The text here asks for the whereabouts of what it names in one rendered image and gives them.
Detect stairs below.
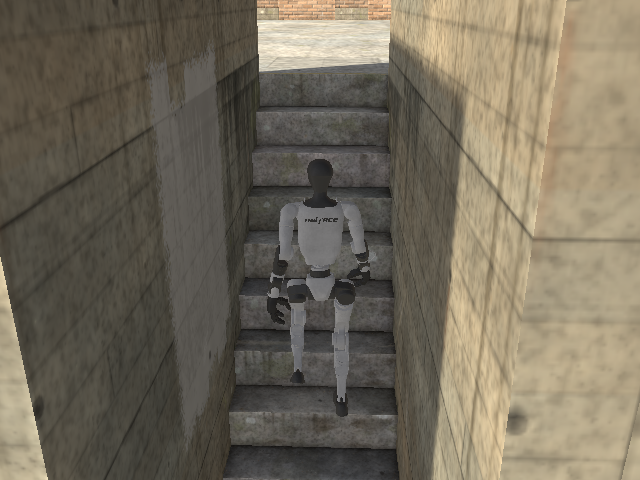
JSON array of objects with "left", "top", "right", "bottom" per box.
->
[{"left": 223, "top": 74, "right": 399, "bottom": 480}]

